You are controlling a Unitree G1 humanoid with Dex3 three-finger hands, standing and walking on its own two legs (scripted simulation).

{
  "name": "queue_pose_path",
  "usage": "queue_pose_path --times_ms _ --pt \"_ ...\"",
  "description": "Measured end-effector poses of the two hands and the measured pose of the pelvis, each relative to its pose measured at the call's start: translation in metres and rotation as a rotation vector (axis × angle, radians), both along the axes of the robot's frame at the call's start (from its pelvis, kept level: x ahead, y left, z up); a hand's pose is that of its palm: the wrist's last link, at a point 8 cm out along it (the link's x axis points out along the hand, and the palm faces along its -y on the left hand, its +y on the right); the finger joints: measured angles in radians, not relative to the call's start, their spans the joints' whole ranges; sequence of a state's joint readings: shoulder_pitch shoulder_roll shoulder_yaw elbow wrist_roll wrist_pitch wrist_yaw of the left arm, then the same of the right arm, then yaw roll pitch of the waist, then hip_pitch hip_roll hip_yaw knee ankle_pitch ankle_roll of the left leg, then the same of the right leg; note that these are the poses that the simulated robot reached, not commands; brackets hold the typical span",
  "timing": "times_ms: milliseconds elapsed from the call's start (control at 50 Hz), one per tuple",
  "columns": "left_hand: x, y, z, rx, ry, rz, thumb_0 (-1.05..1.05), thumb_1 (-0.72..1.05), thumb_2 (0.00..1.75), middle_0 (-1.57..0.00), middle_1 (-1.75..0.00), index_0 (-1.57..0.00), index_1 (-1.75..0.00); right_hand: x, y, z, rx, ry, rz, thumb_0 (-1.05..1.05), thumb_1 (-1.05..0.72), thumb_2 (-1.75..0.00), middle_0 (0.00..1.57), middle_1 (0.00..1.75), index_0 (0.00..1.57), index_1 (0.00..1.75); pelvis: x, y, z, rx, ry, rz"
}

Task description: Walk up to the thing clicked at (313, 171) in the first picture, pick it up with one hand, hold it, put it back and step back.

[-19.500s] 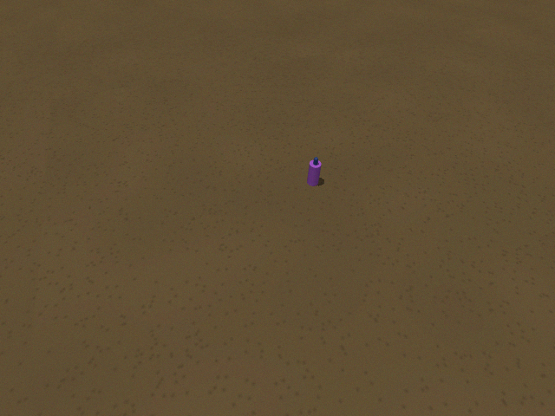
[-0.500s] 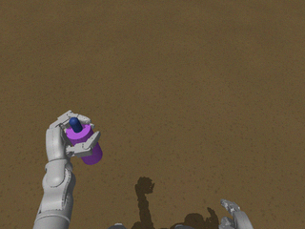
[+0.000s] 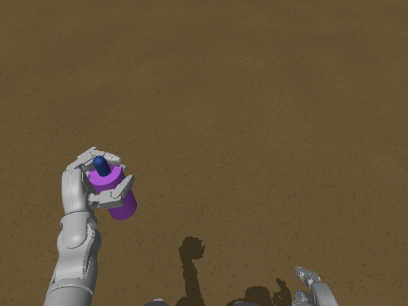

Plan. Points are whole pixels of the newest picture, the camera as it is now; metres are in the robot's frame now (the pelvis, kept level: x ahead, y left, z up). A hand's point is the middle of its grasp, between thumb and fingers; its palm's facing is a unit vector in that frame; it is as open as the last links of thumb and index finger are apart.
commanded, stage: hold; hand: left
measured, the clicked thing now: (112, 185) +0.34 +0.18 +0.03
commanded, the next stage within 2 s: crouch in 0.58 s
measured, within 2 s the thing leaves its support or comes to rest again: neither
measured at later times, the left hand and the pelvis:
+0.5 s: hand (110, 184) +0.33 +0.17 +0.06, palm faces +0.21 -0.98 +0.01, open 6.7 cm; pelvis -0.01 +0.00 +0.00, yaw +0 degrees
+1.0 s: hand (113, 195) +0.33 +0.18 +0.01, palm faces +0.25 -0.97 +0.00, open 6.7 cm; pelvis -0.01 +0.00 -0.02, yaw +0 degrees
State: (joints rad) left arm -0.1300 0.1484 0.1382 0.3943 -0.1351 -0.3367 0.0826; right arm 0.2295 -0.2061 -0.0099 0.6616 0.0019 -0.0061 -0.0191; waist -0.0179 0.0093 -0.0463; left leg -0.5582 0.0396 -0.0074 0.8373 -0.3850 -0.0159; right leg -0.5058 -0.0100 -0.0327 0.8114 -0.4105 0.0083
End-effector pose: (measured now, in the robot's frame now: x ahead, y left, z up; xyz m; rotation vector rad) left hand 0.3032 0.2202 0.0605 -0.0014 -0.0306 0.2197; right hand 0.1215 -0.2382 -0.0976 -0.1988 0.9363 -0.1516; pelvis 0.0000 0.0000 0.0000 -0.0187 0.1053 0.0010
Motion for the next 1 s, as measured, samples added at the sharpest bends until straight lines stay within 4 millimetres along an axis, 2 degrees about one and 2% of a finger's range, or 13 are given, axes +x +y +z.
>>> queue_pose_path --times_ms 300,500,760,880,1000 --pt "-0.006 0.007 0.001 0.011 -0.010 0.010 0.01 -0.03 0.95 -0.80 -0.97 -1.00 -1.07 -0.005 0.003 0.000 -0.003 0.002 0.000 0.01 -0.90 -0.90 0.20 0.30 0.20 0.30 -0.004 0.003 -0.001 -0.002 -0.005 -0.001" --pt "-0.008 0.001 0.001 0.000 -0.006 -0.007 0.01 -0.03 0.95 -0.80 -0.97 -1.00 -1.07 -0.005 0.005 0.001 -0.002 -0.013 0.000 0.01 -0.90 -0.90 0.20 0.30 0.20 0.30 -0.006 0.004 -0.001 -0.004 -0.008 -0.002" --pt "-0.007 0.003 0.002 0.010 -0.012 0.002 0.01 -0.03 0.95 -0.80 -0.97 -1.00 -1.07 -0.006 0.004 -0.001 0.005 -0.011 0.002 0.01 -0.89 -0.90 0.20 0.30 0.20 0.30 -0.007 0.002 -0.001 -0.002 -0.005 -0.002" --pt "-0.008 0.002 -0.014 0.005 0.021 0.011 0.01 -0.03 0.96 -0.80 -0.97 -1.01 -1.07 -0.006 0.000 -0.005 0.002 -0.002 0.005 0.01 -0.90 -0.90 0.20 0.30 0.20 0.30 -0.007 0.000 -0.005 -0.001 0.016 0.000" --pt "-0.007 0.007 -0.045 -0.004 0.044 0.035 0.01 -0.03 0.96 -0.80 -0.97 -1.01 -1.07 -0.010 -0.008 -0.017 -0.016 0.026 0.013 0.01 -0.90 -0.90 0.20 0.30 0.20 0.30 -0.012 -0.003 -0.017 0.000 0.069 0.000"
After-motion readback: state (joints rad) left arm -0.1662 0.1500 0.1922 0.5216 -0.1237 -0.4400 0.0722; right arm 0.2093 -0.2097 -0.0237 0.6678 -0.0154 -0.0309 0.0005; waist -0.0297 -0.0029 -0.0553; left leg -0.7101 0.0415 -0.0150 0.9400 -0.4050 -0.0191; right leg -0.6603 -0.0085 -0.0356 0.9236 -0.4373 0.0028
